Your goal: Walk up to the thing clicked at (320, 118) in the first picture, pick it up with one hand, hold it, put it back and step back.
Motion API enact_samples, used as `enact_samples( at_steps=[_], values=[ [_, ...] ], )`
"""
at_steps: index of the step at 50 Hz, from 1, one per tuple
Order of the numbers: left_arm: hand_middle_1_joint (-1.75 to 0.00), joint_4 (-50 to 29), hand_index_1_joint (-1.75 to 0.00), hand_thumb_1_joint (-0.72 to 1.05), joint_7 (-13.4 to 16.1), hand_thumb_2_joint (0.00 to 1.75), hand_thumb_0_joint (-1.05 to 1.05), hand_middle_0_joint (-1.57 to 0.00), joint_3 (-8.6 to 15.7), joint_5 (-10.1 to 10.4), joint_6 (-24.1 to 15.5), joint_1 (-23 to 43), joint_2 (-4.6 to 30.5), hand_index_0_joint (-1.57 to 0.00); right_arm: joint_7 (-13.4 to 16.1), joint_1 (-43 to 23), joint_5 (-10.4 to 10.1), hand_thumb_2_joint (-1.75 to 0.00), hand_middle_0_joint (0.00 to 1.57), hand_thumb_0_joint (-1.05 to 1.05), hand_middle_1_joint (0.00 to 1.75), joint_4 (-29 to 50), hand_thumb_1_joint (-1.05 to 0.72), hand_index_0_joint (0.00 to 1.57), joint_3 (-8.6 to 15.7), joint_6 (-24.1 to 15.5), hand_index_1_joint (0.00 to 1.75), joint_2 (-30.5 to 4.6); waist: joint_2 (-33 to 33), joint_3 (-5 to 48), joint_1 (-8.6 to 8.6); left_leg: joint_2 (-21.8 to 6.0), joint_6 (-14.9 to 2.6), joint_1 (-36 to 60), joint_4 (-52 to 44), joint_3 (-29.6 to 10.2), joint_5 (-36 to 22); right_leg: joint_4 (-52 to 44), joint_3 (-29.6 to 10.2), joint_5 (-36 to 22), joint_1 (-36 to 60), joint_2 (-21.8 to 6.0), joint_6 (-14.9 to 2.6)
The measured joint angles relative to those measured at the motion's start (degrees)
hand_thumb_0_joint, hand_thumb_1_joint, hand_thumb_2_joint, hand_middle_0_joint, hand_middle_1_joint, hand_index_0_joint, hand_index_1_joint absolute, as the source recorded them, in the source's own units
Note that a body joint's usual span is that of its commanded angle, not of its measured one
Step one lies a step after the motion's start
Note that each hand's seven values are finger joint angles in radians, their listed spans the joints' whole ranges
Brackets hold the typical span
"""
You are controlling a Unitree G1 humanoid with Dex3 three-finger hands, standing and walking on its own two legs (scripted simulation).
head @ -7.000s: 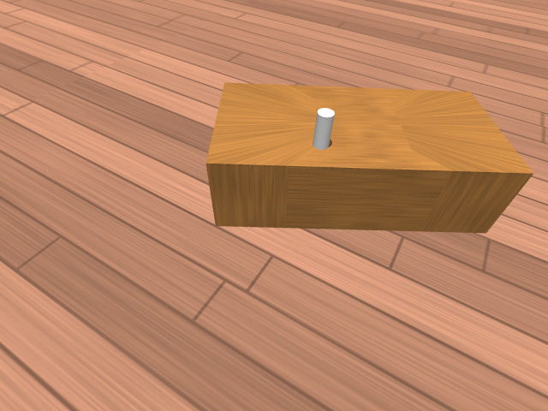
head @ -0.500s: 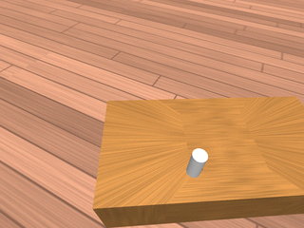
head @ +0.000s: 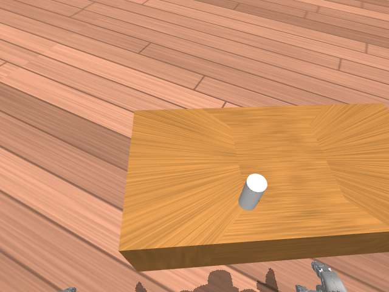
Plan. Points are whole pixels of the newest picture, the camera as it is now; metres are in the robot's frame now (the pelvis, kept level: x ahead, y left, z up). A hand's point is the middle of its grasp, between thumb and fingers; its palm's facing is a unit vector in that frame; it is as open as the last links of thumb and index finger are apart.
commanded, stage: go down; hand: right
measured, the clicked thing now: (251, 193) +0.47 -0.21 -0.31
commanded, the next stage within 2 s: none
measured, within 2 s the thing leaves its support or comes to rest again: neither
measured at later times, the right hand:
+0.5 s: hand (313, 289) +0.16 -0.27 -0.14, palm faces +0.02 +0.94 -0.33, open 17.4 cm
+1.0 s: hand out of the picture +0.15 -0.27 -0.14, palm faces +0.04 +0.94 -0.33, open 17.6 cm
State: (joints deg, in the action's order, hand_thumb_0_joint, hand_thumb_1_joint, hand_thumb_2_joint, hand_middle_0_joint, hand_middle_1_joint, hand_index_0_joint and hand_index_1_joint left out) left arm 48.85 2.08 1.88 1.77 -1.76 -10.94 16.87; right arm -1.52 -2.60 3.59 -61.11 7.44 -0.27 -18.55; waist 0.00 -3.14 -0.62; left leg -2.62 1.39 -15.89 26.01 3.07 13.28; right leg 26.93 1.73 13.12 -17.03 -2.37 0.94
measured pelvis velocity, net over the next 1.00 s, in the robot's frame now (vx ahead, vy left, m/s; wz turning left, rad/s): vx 0.01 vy -0.01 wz -0.02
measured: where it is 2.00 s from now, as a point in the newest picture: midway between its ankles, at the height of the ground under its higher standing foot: outside the picture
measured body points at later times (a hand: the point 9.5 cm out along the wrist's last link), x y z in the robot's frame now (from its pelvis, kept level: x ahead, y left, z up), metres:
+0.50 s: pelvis +0.01 -0.01 -0.02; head +0.06 -0.02 +0.43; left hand +0.15 +0.25 -0.12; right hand +0.16 -0.32 -0.12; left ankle +0.00 +0.13 -0.74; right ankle +0.01 -0.13 -0.74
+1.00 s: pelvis +0.01 -0.01 -0.04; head +0.05 -0.02 +0.41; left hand +0.17 +0.24 -0.12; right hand +0.15 -0.32 -0.11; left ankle +0.00 +0.13 -0.74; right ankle +0.01 -0.13 -0.74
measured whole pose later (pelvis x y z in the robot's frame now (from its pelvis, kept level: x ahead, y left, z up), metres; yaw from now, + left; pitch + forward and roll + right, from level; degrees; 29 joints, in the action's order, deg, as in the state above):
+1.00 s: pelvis +0.01 -0.01 -0.04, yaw -1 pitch +10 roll +3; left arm 34.7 7.5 -1.1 1.6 -10.4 -14.2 13.8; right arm -4.5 17.8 1.1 -15.1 9.0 26.2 -20.7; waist -2.0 5.2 -1.7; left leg -2.5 2.2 -31.3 46.1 4.6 24.1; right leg 51.2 -1.0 25.6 -35.2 -3.2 0.3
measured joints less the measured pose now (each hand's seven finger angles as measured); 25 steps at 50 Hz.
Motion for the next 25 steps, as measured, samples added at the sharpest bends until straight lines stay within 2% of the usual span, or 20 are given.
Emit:
enact_samples(
  at_steps=[2,5,10,14,18,25],
  values=[
    [-0.3,-2.1,-0.3,0.93,0.1,0.91,0.0,-0.21,-0.1,-0.1,0.1,-1.0,-1.2,-0.21,-0.7,-0.2,1.2,-0.54,0.1,0.01,0.12,1.9,-0.55,0.09,1.5,1.1,0.13,-0.4,0.2,0.6,-0.22,0.2,-0.06,-1.3,0.9,-0.2,0.3,1.1,0.1,0.5,-1.2,-0.2,0.03],
    [-0.3,-4.7,-0.3,0.93,0.3,0.9,0.01,-0.21,-0.6,0.0,0.4,-2.6,-2.3,-0.21,-1.3,0.7,2.1,-0.39,0.09,0.01,0.09,5.4,-0.37,0.08,2.5,4.2,0.09,-0.9,0.0,1.5,-0.51,0.4,-0.06,-1.6,1.2,-0.4,0.5,2.0,0.3,1.1,-1.8,-0.5,0.02],
    [-0.3,-8.0,-0.3,0.92,0.9,0.9,0.01,-0.21,-1.3,0.3,0.1,-3.7,-2.8,-0.21,-2.4,4.0,1.3,-0.22,0.08,0.01,0.06,11.1,-0.06,0.07,2.1,9.7,0.06,-1.3,-0.7,2.6,-1.13,0.4,0.2,-2.4,2.2,-0.6,1.2,3.9,0.5,2.4,-2.9,-0.6,-0.27],
    [-0.3,-9.5,-0.3,0.91,1.2,0.89,0.01,-0.21,-1.4,0.3,-0.9,-3.4,-2.5,-0.21,-3.1,6.5,0.9,-0.14,0.06,0.01,0.05,15.6,0.16,0.06,1.6,12.7,0.05,-0.8,-1.0,2.8,-1.04,0.2,0.48,-3.8,4.0,-0.7,2.1,5.9,0.5,3.5,-4.4,-0.4,-0.57],
    [-0.3,-10.1,-0.3,0.91,1.7,0.89,0.01,-0.21,-1.4,-0.1,-2.5,-2.8,-2.2,-0.21,-2.9,8.2,1.0,-0.1,0.05,0.0,0.05,19.7,0.33,0.05,1.5,14.0,0.06,-0.2,-0.9,2.9,-0.66,0.0,0.66,-5.7,6.4,-0.6,3.4,8.5,0.3,4.8,-6.4,-0.3,-0.72],
    [-0.3,-10.3,-0.3,0.91,2.7,0.89,0.01,-0.21,-1.6,-0.5,-4.6,-2.4,-2.2,-0.2,-1.9,11.5,0.3,-0.07,0.04,0.0,0.06,27.2,0.51,0.04,1.5,16.6,0.06,-0.3,-0.9,4.4,-0.45,-0.1,0.87,-8.1,10.3,0.0,5.8,13.1,-0.6,7.4,-9.5,-0.4,-0.75]
  ],
)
